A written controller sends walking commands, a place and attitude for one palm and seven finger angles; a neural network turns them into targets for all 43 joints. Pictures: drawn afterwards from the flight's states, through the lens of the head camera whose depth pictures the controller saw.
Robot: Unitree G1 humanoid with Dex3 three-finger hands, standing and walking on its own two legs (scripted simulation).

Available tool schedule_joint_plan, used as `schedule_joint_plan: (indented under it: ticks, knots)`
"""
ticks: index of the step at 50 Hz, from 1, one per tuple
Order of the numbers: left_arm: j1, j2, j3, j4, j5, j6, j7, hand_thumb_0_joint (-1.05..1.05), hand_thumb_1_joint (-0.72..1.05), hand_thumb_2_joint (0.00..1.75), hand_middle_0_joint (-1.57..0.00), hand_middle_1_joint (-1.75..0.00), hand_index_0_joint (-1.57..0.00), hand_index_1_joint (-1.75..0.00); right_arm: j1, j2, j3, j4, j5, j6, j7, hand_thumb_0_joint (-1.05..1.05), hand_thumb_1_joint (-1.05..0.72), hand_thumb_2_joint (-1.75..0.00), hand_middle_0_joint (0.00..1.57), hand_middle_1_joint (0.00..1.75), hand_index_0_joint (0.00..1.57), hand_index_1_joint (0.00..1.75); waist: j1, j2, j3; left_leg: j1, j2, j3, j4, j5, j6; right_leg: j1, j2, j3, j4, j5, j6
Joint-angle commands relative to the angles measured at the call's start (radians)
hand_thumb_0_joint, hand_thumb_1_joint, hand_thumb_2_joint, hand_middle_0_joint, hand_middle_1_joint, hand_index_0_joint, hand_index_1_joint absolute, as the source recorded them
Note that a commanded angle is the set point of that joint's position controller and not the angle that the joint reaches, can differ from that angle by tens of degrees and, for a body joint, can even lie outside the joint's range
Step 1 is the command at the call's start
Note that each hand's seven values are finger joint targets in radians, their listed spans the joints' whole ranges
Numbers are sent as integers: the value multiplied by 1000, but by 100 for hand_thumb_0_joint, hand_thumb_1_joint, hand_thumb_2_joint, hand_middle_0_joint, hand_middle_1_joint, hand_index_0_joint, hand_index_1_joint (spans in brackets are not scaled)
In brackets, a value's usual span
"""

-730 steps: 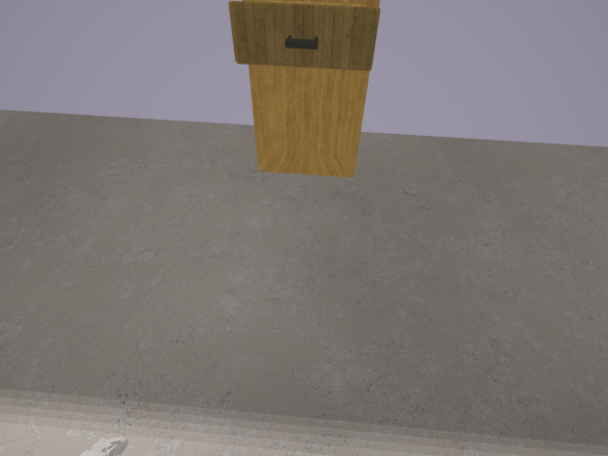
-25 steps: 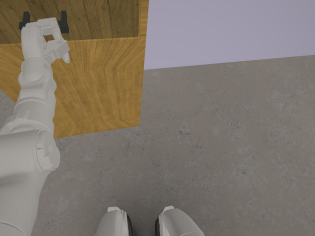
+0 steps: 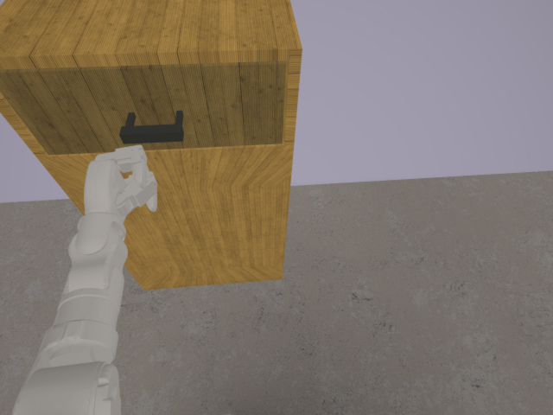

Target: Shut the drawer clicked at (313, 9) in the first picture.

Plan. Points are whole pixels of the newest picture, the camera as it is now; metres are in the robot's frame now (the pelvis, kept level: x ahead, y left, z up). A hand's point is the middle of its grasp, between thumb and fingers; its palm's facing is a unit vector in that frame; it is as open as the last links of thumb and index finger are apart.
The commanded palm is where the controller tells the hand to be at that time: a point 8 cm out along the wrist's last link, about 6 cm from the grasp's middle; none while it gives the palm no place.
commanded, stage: draw the hand back to the body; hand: left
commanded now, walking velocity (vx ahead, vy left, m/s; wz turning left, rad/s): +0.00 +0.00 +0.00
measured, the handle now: (154, 125) +0.58 +0.21 +0.07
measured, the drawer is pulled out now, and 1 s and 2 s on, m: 0.00 0.00 0.00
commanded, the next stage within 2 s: step back with the hand held close in 1.12 s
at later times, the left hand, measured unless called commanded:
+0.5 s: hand (83, 277) +0.26 +0.20 +0.14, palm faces +0.24 -0.94 -0.22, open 3.3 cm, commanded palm +0.22 +0.25 +0.16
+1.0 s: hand out of the picture +0.15 +0.24 +0.20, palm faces +0.39 -0.82 -0.41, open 3.3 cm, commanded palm +0.10 +0.28 +0.21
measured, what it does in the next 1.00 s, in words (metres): stands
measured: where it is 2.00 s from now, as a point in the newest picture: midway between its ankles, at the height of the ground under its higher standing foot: outside the picture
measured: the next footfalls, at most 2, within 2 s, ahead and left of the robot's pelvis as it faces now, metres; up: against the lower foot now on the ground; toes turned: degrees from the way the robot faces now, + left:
none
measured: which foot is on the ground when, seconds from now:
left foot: down 0.00-1.00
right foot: down 0.00-1.00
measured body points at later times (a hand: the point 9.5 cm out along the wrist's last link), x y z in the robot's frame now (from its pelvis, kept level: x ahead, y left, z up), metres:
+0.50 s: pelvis -0.03 -0.01 +0.03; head -0.03 -0.03 +0.48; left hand +0.24 +0.25 +0.15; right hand +0.16 -0.23 -0.05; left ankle -0.01 +0.08 -0.70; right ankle -0.06 -0.10 -0.70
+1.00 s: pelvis -0.02 -0.01 +0.04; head -0.04 -0.03 +0.49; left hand +0.12 +0.28 +0.22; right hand +0.18 -0.22 -0.04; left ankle -0.01 +0.08 -0.70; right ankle -0.06 -0.10 -0.70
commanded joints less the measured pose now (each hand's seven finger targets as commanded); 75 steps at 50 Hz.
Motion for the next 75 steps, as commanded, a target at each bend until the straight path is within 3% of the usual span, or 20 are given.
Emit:
schedule_joint_plan:
  ticks: [1,3,5,12,13,14,16,20,23,26,34,41,46,51,59,62,63,64,68,75]
  knots:
    - [-263,195,31,-380,-40,-7,20,0,90,90,-140,-160,-140,-160,4,-153,-57,-122,13,-50,-28,0,-90,-90,20,30,20,30,6,-13,-290,388,-11,-57,-76,558,8,163,3,2,-94,634,20]
    - [-198,185,16,-487,-38,-15,17,0,90,90,-140,-160,-140,-160,-16,-142,-52,-128,11,-64,-31,0,-90,-90,20,30,20,30,21,63,-323,465,-8,-61,-67,674,6,174,-3,8,-91,695,19]
    - [-183,162,-25,-559,-42,-21,0,0,90,90,-140,-160,-140,-160,-34,-139,-50,-128,10,-80,-35,0,-90,-90,20,30,20,30,11,51,-310,509,-1,-78,-69,700,3,165,-1,5,-95,677,19]
    - [-43,156,-21,-537,-88,92,-58,0,90,90,-140,-160,-140,-160,-171,-145,-25,-158,30,-109,-67,0,-90,-90,20,30,20,30,36,-20,-141,432,-21,-84,-171,351,3,181,-12,-1,-179,443,9]
    - [-6,215,-57,-640,11,81,27,0,90,90,-140,-160,-140,-160,-243,-124,-34,-174,25,-92,-81,0,-90,-90,20,30,20,30,78,-46,-114,471,-20,-66,-225,311,-4,200,-33,57,-253,401,6]
    - [35,170,-78,-646,22,88,72,0,90,90,-140,-160,-140,-160,-251,-118,-29,-177,22,-86,-93,0,-90,-90,20,30,20,30,59,-64,-93,477,-18,-66,-250,278,-4,225,-38,55,-276,373,10]
    - [121,151,-96,-696,29,109,105,0,90,90,-140,-160,-140,-160,-284,-111,-18,-183,22,-86,-101,0,-90,-90,20,30,20,30,76,-41,-78,492,-13,-66,-282,260,-3,270,-47,57,-294,345,9]
    - [180,226,-26,-786,49,124,157,0,90,90,-140,-160,-140,-160,-329,-109,-7,-174,15,-85,-122,0,-90,-90,20,30,20,30,91,-61,-36,533,-13,-62,-348,243,2,332,-48,68,-377,312,13]
    - [238,196,-42,-904,57,124,177,0,90,90,-140,-160,-140,-160,-348,-93,1,-173,8,-103,-126,0,-90,-90,20,30,20,30,93,29,-26,607,-10,-64,-390,260,-3,369,-52,58,-401,314,3]
    - [352,196,-28,-978,60,124,189,0,90,90,-140,-160,-140,-160,-354,-90,3,-167,-1,-122,-126,0,-90,-90,20,30,20,30,101,33,-12,642,-8,-63,-420,284,-3,408,-50,57,-435,329,1]
    - [647,192,22,-1123,66,118,189,0,90,90,-140,-160,-140,-160,-369,-92,-8,-155,-18,-146,-114,0,-90,-90,20,30,20,30,122,-39,70,679,-11,-52,-464,339,-3,438,-44,49,-502,370,7]
    - [857,214,86,-1313,69,91,195,0,90,90,-140,-160,-140,-160,-360,-82,-17,-155,-28,-179,-107,0,-90,-90,20,30,20,30,134,25,68,703,-9,-55,-460,408,-7,474,-50,47,-503,418,3]
    - [992,218,125,-1381,70,85,198,0,90,90,-140,-160,-140,-160,-356,-82,-26,-154,-27,-199,-108,0,-90,-90,20,30,20,30,140,2,96,694,-1,-55,-450,411,-10,456,-46,45,-510,416,7]
    - [971,166,89,-1308,76,98,196,0,90,90,-140,-160,-140,-160,-341,-88,-30,-134,-31,-198,-113,0,-90,-90,20,30,20,30,120,-50,199,669,-1,-62,-465,337,-6,395,-44,41,-529,335,11]
    - [934,209,114,-1398,86,88,215,0,90,90,-140,-160,-140,-160,-345,-87,-25,-140,-36,-214,-122,0,-90,-90,20,30,20,30,145,13,61,703,-2,-73,-450,416,-8,471,-54,46,-485,408,3]
    - [953,214,119,-1407,87,98,220,0,90,90,-140,-160,-140,-160,-347,-84,-19,-136,-35,-220,-119,0,-90,-90,20,30,20,30,148,39,71,696,3,-79,-450,452,-15,478,-52,45,-476,432,0]
    - [798,380,286,-1529,92,48,225,0,90,90,-140,-160,-140,-160,-354,-106,-23,-179,-30,-194,-115,0,-90,-90,20,30,20,30,108,52,130,632,13,-91,-425,378,14,404,-92,149,-515,501,8]
    - [927,299,239,-1405,90,41,215,0,90,90,-140,-160,-140,-160,-345,-90,-25,-145,-38,-176,-117,0,-90,-90,20,30,20,30,104,14,156,620,10,-95,-414,381,15,389,-112,137,-512,521,5]
    - [1053,196,150,-1308,91,51,189,0,90,90,-140,-160,-140,-160,-332,-101,-43,-162,-35,-126,-105,0,-90,-90,20,30,20,30,95,15,128,639,34,-83,-439,498,8,373,-98,92,-477,528,26]
    - [1135,276,225,-1375,82,31,196,0,90,90,-140,-160,-140,-160,-347,-95,-64,-210,-27,-79,-109,0,-90,-90,20,30,20,30,110,-62,-11,627,50,-76,-448,616,11,430,-81,56,-410,589,50]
